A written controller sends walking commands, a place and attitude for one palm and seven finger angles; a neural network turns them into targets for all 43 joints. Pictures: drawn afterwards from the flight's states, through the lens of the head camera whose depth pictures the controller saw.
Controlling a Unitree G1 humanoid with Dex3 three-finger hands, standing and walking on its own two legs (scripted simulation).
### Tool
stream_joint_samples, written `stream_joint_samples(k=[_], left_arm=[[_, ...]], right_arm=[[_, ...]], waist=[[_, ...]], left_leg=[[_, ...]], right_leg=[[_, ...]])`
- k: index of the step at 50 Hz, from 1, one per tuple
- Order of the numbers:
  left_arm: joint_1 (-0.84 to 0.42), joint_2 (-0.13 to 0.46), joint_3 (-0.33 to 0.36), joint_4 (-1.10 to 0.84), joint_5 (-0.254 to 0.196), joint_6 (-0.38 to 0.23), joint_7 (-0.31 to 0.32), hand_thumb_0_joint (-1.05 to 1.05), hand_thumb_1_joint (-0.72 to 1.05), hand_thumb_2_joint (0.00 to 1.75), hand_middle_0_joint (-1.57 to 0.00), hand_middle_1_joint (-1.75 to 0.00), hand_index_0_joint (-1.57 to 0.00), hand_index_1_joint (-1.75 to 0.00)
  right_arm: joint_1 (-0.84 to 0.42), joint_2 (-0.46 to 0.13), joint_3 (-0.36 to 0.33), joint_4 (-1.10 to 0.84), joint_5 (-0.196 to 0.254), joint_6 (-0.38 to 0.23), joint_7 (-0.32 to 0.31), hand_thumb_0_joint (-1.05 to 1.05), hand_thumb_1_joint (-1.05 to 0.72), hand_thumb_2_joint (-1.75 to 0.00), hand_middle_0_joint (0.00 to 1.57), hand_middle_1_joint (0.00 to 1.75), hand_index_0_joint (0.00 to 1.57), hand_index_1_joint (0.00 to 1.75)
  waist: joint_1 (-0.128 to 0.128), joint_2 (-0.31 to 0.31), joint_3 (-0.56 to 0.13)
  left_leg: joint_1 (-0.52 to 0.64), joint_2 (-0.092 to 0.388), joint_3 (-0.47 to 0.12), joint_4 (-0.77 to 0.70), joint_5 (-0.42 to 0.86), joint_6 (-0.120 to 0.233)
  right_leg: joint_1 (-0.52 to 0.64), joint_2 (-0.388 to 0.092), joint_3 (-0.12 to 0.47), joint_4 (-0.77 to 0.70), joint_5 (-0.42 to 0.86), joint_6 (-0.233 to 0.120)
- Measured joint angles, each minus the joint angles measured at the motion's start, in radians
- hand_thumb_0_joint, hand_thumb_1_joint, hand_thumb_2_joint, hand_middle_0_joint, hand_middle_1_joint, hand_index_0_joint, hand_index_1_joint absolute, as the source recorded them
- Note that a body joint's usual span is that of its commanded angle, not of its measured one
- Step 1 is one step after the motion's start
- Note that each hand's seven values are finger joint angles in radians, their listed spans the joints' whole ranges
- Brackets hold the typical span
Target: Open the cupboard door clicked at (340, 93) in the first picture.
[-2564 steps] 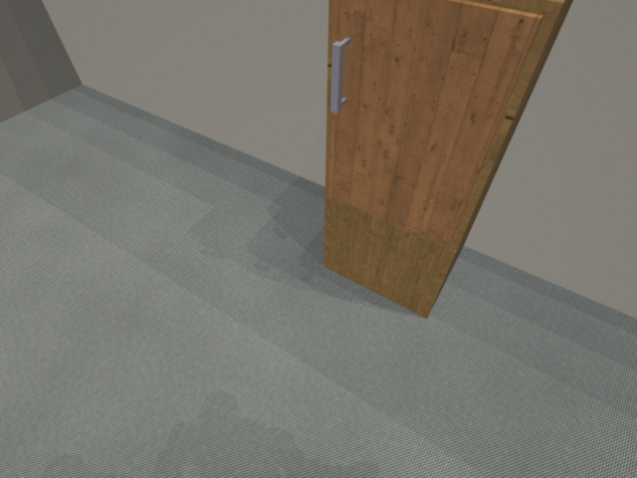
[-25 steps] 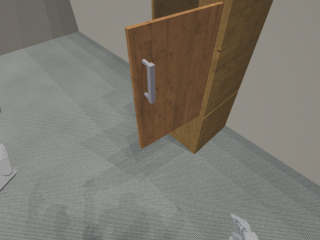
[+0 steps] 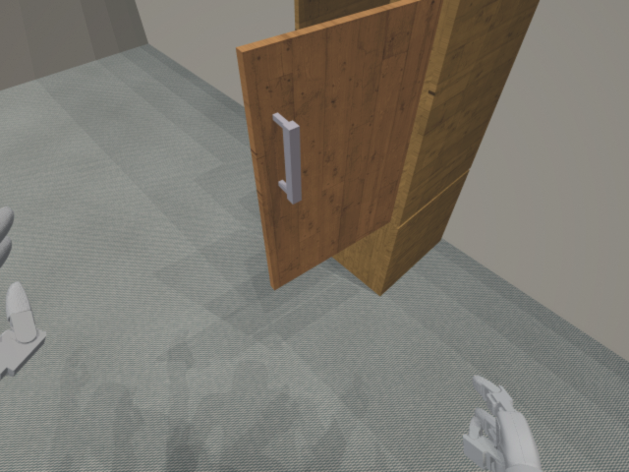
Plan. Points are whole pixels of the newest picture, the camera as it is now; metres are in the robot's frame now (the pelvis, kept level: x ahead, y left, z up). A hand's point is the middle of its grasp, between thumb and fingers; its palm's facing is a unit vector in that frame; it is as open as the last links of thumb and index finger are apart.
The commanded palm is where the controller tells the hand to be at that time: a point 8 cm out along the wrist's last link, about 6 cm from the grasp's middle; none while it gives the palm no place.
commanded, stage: let the arm hang, fingers relaxed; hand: left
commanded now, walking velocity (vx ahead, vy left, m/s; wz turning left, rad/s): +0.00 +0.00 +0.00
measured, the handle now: (286, 160) +0.58 +0.08 +0.06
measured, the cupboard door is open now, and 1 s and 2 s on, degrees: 82 82 82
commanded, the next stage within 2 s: look to check the result in 1.18 s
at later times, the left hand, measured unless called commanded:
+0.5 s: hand out of the picture -0.04 +0.20 -0.18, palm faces +0.10 -0.98 -0.19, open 6.9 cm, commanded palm none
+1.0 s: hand out of the picture -0.05 +0.19 -0.17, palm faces +0.09 -0.98 -0.16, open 7.3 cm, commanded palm none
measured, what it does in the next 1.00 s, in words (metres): stands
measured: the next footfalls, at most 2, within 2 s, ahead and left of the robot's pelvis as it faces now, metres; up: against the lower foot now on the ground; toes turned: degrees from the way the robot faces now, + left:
none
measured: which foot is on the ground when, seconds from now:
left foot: down 0.00-1.00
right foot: down 0.00-1.00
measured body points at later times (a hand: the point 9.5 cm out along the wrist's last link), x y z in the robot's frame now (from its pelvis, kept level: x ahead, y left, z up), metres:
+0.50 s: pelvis -0.03 +0.02 +0.00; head +0.01 +0.04 +0.45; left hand -0.05 +0.26 -0.16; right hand -0.03 -0.21 -0.15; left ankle +0.02 +0.12 -0.74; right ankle -0.02 -0.08 -0.74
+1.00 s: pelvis -0.03 +0.04 +0.00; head -0.02 +0.03 +0.45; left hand -0.05 +0.24 -0.16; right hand -0.03 -0.17 -0.16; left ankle +0.02 +0.12 -0.74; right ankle -0.02 -0.08 -0.74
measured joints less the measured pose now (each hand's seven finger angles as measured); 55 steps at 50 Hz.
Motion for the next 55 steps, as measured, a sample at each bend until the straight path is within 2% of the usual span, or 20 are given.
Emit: stream_joint_samples(k=[4, 5, 6, 8, 11, 13, 16, 18, 20, 23, 27, 38, 48, 55], left_arm=[[0.011, -0.007, -0.014, 0.007, -0.005, 0.013, -0.002, 0.01, 0.89, 0.9, -0.21, -0.3, -0.22, -0.3], [-0.014, -0.002, -0.038, 0.06, 0.014, 0.0, -0.017, 0.01, 0.89, 0.9, -0.21, -0.3, -0.22, -0.3], [-0.064, 0.002, -0.082, 0.153, 0.031, 0.01, -0.045, 0.01, 0.89, 0.9, -0.21, -0.3, -0.21, -0.3], [-0.175, -0.017, -0.18, 0.396, 0.053, 0.077, -0.096, 0.0, 0.9, 0.9, -0.21, -0.3, -0.21, -0.3], [-0.291, -0.083, -0.286, 0.774, 0.067, 0.182, -0.135, 0.0, 0.9, 0.9, -0.2, -0.3, -0.2, -0.3], [-0.323, -0.13, -0.334, 0.978, 0.069, 0.226, -0.143, 0.0, 0.91, 0.9, -0.2, -0.3, -0.2, -0.3], [-0.328, -0.202, -0.392, 1.207, 0.063, 0.259, -0.147, 0.01, 0.91, 0.9, -0.2, -0.3, -0.2, -0.3], [-0.319, -0.247, -0.415, 1.321, 0.056, 0.263, -0.145, 0.01, 0.92, 0.9, -0.2, -0.3, -0.2, -0.3], [-0.315, -0.248, -0.384, 1.391, 0.047, 0.25, -0.12, -0.01, 0.99, 0.9, -0.21, -0.3, -0.21, -0.3], [-0.292, -0.232, -0.385, 1.47, 0.047, 0.236, -0.129, -0.02, 1.01, 0.9, -0.21, -0.3, -0.21, -0.3], [-0.245, -0.228, -0.388, 1.554, 0.045, 0.226, -0.132, -0.01, 0.98, 0.9, -0.21, -0.3, -0.21, -0.3], [-0.188, -0.258, -0.395, 1.64, 0.047, 0.215, -0.123, 0.0, 0.92, 0.9, -0.2, -0.3, -0.2, -0.3], [-0.238, -0.302, -0.402, 1.616, 0.049, 0.197, -0.121, 0.0, 0.91, 0.9, -0.2, -0.3, -0.2, -0.3], [-0.268, -0.302, -0.401, 1.611, 0.049, 0.194, -0.119, 0.01, 0.92, 0.9, -0.2, -0.3, -0.2, -0.3]], right_arm=[[0.013, 0.009, 0.01, 0.01, -0.001, 0.009, -0.002, 0.01, -0.9, -0.9, 0.2, 0.3, 0.2, 0.3], [0.014, 0.001, 0.006, 0.036, -0.001, -0.01, 0.016, 0.01, -0.9, -0.9, 0.2, 0.3, 0.2, 0.3], [0.01, -0.016, 0.002, 0.071, -0.002, -0.014, 0.038, 0.01, -0.9, -0.9, 0.2, 0.3, 0.2, 0.3], [-0.008, -0.051, -0.001, 0.145, -0.011, 0.015, 0.064, 0.01, -0.9, -0.9, 0.2, 0.3, 0.2, 0.3], [-0.03, -0.069, 0.005, 0.23, -0.025, 0.071, 0.075, 0.01, -0.9, -0.9, 0.2, 0.3, 0.2, 0.3], [-0.027, -0.057, 0.009, 0.268, -0.032, 0.097, 0.076, 0.01, -0.91, -0.9, 0.2, 0.3, 0.2, 0.3], [-0.003, -0.023, 0.018, 0.321, -0.039, 0.126, 0.074, 0.01, -0.91, -0.9, 0.2, 0.3, 0.2, 0.3], [0.023, 0.001, 0.027, 0.364, -0.04, 0.134, 0.071, 0.01, -0.91, -0.9, 0.2, 0.3, 0.2, 0.3], [0.059, 0.026, 0.034, 0.409, -0.039, 0.138, 0.065, 0.01, -0.91, -0.9, 0.2, 0.3, 0.2, 0.3], [0.102, 0.051, 0.035, 0.47, -0.038, 0.147, 0.059, 0.01, -0.91, -0.9, 0.2, 0.3, 0.2, 0.3], [0.134, 0.067, 0.027, 0.522, -0.033, 0.15, 0.052, 0.01, -0.91, -0.9, 0.2, 0.3, 0.2, 0.3], [0.12, 0.093, 0.018, 0.551, -0.028, 0.132, 0.045, 0.01, -0.91, -0.9, 0.2, 0.3, 0.2, 0.3], [0.111, 0.091, 0.015, 0.565, -0.03, 0.121, 0.043, 0.01, -0.92, -0.9, 0.2, 0.3, 0.2, 0.3], [0.117, 0.098, 0.015, 0.567, -0.03, 0.112, 0.042, 0.01, -0.91, -0.9, 0.19, 0.3, 0.2, 0.3]], waist=[[0.002, 0.008, -0.005], [0.004, 0.016, -0.016], [0.011, 0.031, -0.028], [0.021, 0.061, -0.05], [0.007, 0.074, -0.053], [-0.009, 0.054, -0.038], [-0.028, 0.008, -0.004], [-0.029, -0.02, 0.019], [-0.017, -0.037, 0.035], [0.002, -0.036, 0.046], [0.012, -0.013, 0.045], [0.01, 0.024, 0.015], [0.005, 0.008, -0.016], [-0.005, -0.008, -0.016]], left_leg=[[-0.001, -0.003, 0.001, -0.007, 0.005, 0.005], [-0.021, -0.007, -0.007, 0.009, 0.007, 0.007], [-0.042, -0.012, -0.013, 0.028, 0.002, 0.011], [-0.076, -0.025, -0.02, 0.065, -0.012, 0.021], [-0.1, -0.042, -0.024, 0.102, -0.021, 0.033], [-0.099, -0.049, -0.025, 0.109, -0.021, 0.033], [-0.083, -0.054, -0.026, 0.103, -0.015, 0.034], [-0.07, -0.053, -0.029, 0.085, -0.005, 0.036], [-0.064, -0.05, -0.041, 0.062, 0.011, 0.035], [-0.053, -0.05, -0.053, 0.025, 0.035, 0.036], [-0.033, -0.058, -0.051, -0.014, 0.056, 0.043], [-0.003, -0.074, -0.021, -0.055, 0.072, 0.06], [0.011, -0.08, -0.011, -0.064, 0.071, 0.064], [0.021, -0.079, -0.011, -0.072, 0.071, 0.062]], right_leg=[[0.002, -0.002, 0.001, -0.012, 0.008, 0.005], [-0.013, -0.006, -0.006, -0.001, 0.007, 0.007], [-0.033, -0.012, -0.012, 0.021, -0.001, 0.009], [-0.07, -0.028, -0.021, 0.077, -0.025, 0.013], [-0.099, -0.047, -0.027, 0.134, -0.05, 0.019], [-0.102, -0.056, -0.028, 0.153, -0.058, 0.019], [-0.089, -0.061, -0.029, 0.154, -0.057, 0.022], [-0.072, -0.058, -0.033, 0.13, -0.044, 0.025], [-0.054, -0.052, -0.045, 0.091, -0.021, 0.024], [-0.031, -0.048, -0.057, 0.034, 0.01, 0.024], [-0.013, -0.053, -0.055, -0.005, 0.032, 0.032], [-0.009, -0.071, -0.025, -0.005, 0.038, 0.048], [-0.005, -0.078, -0.015, 0.002, 0.03, 0.054], [0.005, -0.077, -0.014, -0.008, 0.032, 0.054]])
